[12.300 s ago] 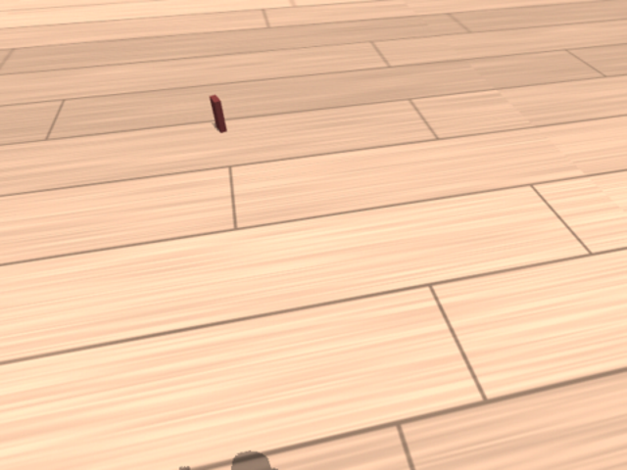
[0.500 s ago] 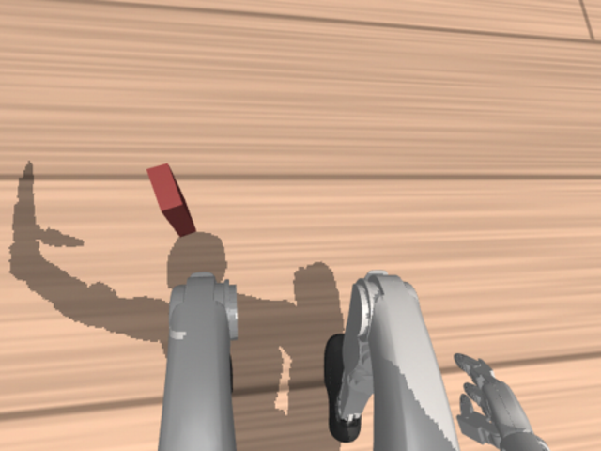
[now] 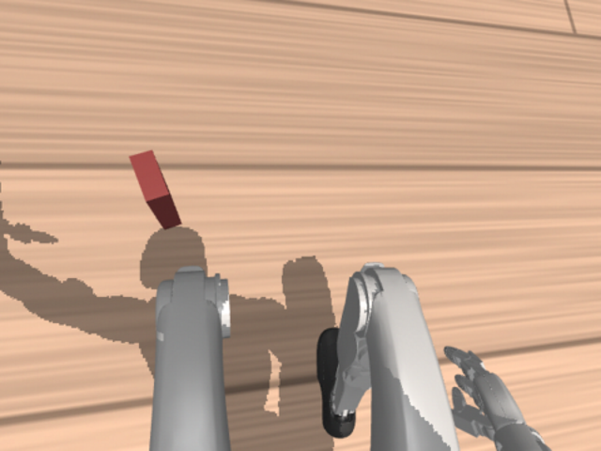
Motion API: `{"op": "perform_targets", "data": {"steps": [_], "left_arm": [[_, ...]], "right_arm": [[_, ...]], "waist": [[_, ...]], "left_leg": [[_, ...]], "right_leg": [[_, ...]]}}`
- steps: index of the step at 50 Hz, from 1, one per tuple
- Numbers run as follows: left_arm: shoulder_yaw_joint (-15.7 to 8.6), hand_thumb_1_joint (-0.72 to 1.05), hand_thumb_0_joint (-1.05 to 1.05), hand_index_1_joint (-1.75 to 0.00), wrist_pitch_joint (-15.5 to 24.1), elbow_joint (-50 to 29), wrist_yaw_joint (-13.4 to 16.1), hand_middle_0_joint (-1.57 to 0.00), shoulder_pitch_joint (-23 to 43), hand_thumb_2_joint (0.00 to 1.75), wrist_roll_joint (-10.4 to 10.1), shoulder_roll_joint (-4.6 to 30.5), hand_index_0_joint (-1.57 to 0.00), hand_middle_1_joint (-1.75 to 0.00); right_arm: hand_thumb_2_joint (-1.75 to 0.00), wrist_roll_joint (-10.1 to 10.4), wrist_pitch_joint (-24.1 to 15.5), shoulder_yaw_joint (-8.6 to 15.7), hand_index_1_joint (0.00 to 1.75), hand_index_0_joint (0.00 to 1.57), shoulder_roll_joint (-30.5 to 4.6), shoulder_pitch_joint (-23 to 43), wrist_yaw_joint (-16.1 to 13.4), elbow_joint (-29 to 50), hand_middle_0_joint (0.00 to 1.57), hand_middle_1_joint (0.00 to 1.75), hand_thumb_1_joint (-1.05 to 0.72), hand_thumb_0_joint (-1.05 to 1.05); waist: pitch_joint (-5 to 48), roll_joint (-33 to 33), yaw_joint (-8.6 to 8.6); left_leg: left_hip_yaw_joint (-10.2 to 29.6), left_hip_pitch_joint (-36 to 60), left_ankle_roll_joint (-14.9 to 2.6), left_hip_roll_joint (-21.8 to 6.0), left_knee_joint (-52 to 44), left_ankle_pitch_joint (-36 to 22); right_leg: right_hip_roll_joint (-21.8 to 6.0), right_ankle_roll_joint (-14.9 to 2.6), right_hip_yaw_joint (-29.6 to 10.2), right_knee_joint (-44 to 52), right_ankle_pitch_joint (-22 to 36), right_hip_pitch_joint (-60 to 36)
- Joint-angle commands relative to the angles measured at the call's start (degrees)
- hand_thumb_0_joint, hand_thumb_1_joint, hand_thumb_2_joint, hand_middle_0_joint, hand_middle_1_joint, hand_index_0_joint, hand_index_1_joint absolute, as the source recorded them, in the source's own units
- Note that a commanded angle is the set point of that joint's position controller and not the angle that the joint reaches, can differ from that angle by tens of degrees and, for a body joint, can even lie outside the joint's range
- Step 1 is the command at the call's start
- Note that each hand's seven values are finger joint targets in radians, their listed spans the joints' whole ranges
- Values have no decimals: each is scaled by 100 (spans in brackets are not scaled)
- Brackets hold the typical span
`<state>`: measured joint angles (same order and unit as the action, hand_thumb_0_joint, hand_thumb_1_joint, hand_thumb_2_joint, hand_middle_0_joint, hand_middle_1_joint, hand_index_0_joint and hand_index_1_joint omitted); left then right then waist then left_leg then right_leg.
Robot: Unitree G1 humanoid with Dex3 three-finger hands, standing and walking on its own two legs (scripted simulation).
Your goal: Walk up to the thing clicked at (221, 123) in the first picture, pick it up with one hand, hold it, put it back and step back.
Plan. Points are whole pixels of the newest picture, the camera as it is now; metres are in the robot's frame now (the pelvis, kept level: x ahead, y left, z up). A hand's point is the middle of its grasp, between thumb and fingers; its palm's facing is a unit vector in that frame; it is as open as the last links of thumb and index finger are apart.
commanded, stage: approach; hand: left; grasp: from the side
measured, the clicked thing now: (159, 194) +0.47 +0.24 -0.28
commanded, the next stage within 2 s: close in in 0.36 s
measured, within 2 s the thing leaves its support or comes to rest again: neither
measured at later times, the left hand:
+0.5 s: hand (79, 206) +0.42 +0.34 -0.21, palm faces +0.14 -0.99 +0.01, open 17.1 cm
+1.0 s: hand (142, 214) +0.43 +0.25 -0.25, palm faces +0.14 -0.99 +0.01, open 17.6 cm
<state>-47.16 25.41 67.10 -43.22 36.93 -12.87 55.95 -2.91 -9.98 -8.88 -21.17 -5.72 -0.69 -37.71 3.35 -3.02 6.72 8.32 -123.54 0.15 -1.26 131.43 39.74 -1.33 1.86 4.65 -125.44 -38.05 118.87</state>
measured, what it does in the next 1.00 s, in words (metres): lowers itself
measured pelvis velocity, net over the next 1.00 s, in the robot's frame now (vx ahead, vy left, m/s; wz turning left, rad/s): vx -0.02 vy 0.02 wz -0.13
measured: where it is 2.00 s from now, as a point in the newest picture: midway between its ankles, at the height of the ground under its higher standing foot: (272, 408)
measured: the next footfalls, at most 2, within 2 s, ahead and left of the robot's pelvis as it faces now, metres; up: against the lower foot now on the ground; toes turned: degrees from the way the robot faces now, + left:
none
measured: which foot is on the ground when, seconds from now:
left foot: down 0.00-1.00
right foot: down 0.00-1.00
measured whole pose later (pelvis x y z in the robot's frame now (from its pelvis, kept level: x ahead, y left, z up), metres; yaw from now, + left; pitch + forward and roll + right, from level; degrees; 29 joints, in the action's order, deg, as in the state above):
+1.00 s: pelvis -0.02 +0.02 -0.09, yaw -8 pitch +14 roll -17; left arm -30.3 59.3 81.7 -12.7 35.6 -8.2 46.1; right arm -18.6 -0.7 -26.2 -22.3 7.4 7.4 -33.7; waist -15.0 -13.2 14.2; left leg 19.3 -127.5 -0.2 -0.9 151.6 40.3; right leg 2.7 4.1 11.9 -137.3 -34.6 118.9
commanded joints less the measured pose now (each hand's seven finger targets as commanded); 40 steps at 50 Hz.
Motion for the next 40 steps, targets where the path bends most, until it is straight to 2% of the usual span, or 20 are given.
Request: {"op": "perform_targets", "data": {"steps": [1, 3, 5, 11, 13, 14, 15, 16, 17, 19, 20, 23, 24, 25, 26, 30, 32, 34, 36, 40], "left_arm": [[-58, -47, 0, -17, 674, -217, 13, -8, 996, 13, -251, 1545, -6, -16], [58, -47, 0, -17, 866, -82, 104, -8, 1144, 12, -184, 1560, -7, -15], [16, -45, 0, -17, 1052, 15, 223, -8, 1194, 12, -90, 1737, -7, -15], [-283, -47, 0, -17, 1742, -439, 597, -8, 1351, 12, 201, 2425, -7, -16], [-212, -49, 0, -18, 1968, -428, 669, -8, 1370, 13, 190, 2260, -6, -17], [-383, -49, 0, -18, 2070, -426, 727, -8, 1266, 13, 225, 2476, -7, -17], [-143, -50, 0, -19, 2150, -346, 738, -8, 1229, 13, 224, 2152, -6, -18], [-257, -51, 0, -19, 2195, -202, 787, -8, 1038, 12, 263, 2253, -7, -18], [-72, -50, 0, -19, 2248, -60, 807, -8, 983, 13, 267, 2017, -7, -18], [92, -53, 0, -19, 2348, 218, 891, -7, 937, 12, 253, 1794, -7, -18], [179, -55, 0, -18, 2382, 360, 951, -8, 912, 11, 228, 1620, -7, -18], [562, -59, 0, -17, 2574, 641, 1136, -8, 986, 9, 160, 1090, -8, -18], [597, -61, 0, -14, 2658, 685, 1214, -8, 950, 5, 159, 1084, -9, -15], [692, -61, 0, -14, 2761, 673, 1298, -8, 1068, 4, 174, 1022, -9, -15], [735, -61, 0, -14, 2864, 686, 1403, -7, 1059, 4, 184, 976, -9, -15], [499, -61, 0, -13, 3258, 623, 1946, -8, 1083, 3, 211, 1132, -10, -15], [401, -61, 0, -13, 3435, 553, 2225, -7, 1119, 5, 243, 1172, -9, -15], [385, -61, 0, -12, 3529, 528, 2487, -8, 1079, 5, 385, 1159, -9, -13], [593, -61, 0, -12, 3592, 634, 2675, -7, 1026, 5, 540, 979, -9, -14], [1140, -61, 0, -10, 3663, 661, 2845, -7, 962, 5, 700, 504, -8, -11]], "right_arm": [[-89, -70, -175, 385, 30, 20, -1515, -610, -47, 260, 20, 30, -87, 0], [-89, -151, -151, 322, 30, 20, -1549, -551, -17, 258, 20, 30, -87, 0], [-89, -260, -105, 221, 30, 20, -1579, -485, 23, 281, 20, 30, -87, 0], [-89, -586, 148, -38, 30, 20, -1722, -224, 112, 309, 20, 30, -87, 0], [-89, -689, 237, -137, 30, 20, -1815, -91, 144, 345, 20, 30, -88, 0], [-89, -754, 280, -178, 30, 20, -1830, -49, 152, 294, 20, 30, -88, 0], [-90, -792, 318, -225, 30, 20, -1847, 66, 162, 337, 20, 30, -89, 0], [-89, -845, 353, -233, 30, 20, -1886, 89, 165, 298, 20, 30, -89, 0], [-90, -893, 394, -287, 30, 20, -1917, 194, 173, 314, 20, 30, -89, 0], [-90, -970, 455, -408, 30, 20, -1952, 255, 184, 301, 20, 30, -89, 0], [-90, -990, 479, -441, 30, 20, -1961, 354, 192, 353, 20, 30, -90, 0], [-90, -1085, 541, -588, 30, 20, -1992, 493, 244, 414, 20, 30, -91, 0], [-90, -1120, 552, -623, 30, 20, -2004, 542, 261, 417, 20, 30, -91, 0], [-90, -1151, 566, -672, 30, 20, -2023, 588, 279, 439, 20, 30, -91, 0], [-90, -1183, 581, -697, 30, 20, -2070, 685, 298, 456, 20, 30, -91, 0], [-90, -1305, 676, -853, 30, 20, -2149, 848, 406, 497, 20, 30, -92, 0], [-90, -1356, 716, -915, 30, 20, -2173, 938, 455, 510, 20, 30, -92, 0], [-90, -1431, 769, -946, 30, 20, -2157, 926, 503, 481, 20, 30, -92, 0], [-90, -1505, 821, -971, 30, 20, -2135, 996, 548, 510, 20, 30, -92, 0], [-90, -1599, 905, -954, 30, 20, -2163, 1117, 588, 517, 20, 30, -92, 0]], "waist": [[2792, 1297, 191], [2725, 1357, 234], [2805, 1399, 210], [3185, 2252, 153], [3122, 2346, 322], [3127, 2430, 287], [3037, 2461, 376], [2993, 2544, 327], [2822, 2617, 420], [2587, 2566, 602], [2444, 2434, 635], [2114, 2113, 898], [2074, 2045, 876], [2041, 2030, 987], [1949, 2014, 975], [1909, 2133, 901], [1764, 2232, 893], [1718, 2368, 885], [1589, 2446, 970], [1308, 2455, 1167]], "left_leg": [[-162, 2337, -117, -52, -1375, -603], [-178, 2198, -110, -63, -1229, -520], [-197, 2162, -90, -78, -1055, -646], [-145, 2747, 31, -172, -764, -1202], [-88, 2795, 51, -190, -637, -1349], [-69, 2772, 64, -212, -599, -1317], [-37, 2868, 81, -224, -568, -1408], [-13, 2899, 97, -245, -539, -1406], [32, 2896, 122, -256, -524, -1419], [92, 2755, 129, -266, -427, -1365], [134, 2663, 124, -275, -389, -1214], [252, 2376, 104, -285, -236, -993], [254, 2317, 99, -286, -162, -939], [290, 2284, 94, -278, -105, -941], [333, 2249, 103, -282, -99, -869], [469, 2354, 170, -304, -78, -964], [484, 2272, 166, -298, -69, -792], [455, 2291, 195, -302, -63, -864], [463, 2194, 205, -305, -75, -828], [543, 2101, 220, -321, -129, -581]], "right_leg": [[221, -376, 401, 855, 508, -1101], [237, -373, 433, 770, 451, -1100], [263, -366, 461, 654, 551, -1229], [304, -372, 550, 242, 940, -1340], [317, -356, 637, 119, 1101, -1394], [332, -351, 651, 70, 1076, -1425], [340, -355, 690, 25, 1127, -1338], [361, -358, 719, -7, 1104, -1274], [360, -364, 766, -80, 1120, -1175], [374, -353, 854, -120, 1173, -1190], [381, -347, 905, -130, 1076, -1089], [415, -309, 1043, -142, 1047, -1141], [435, -303, 1054, -150, 1033, -1173], [442, -282, 1097, -164, 1072, -1231], [444, -286, 1133, -218, 1013, -1162], [473, -255, 1248, -374, 1089, -1327], [489, -253, 1269, -384, 1005, -1342], [505, -259, 1270, -378, 1107, -1433], [512, -263, 1300, -399, 1098, -1386], [510, -270, 1367, -417, 1037, -1189]]}}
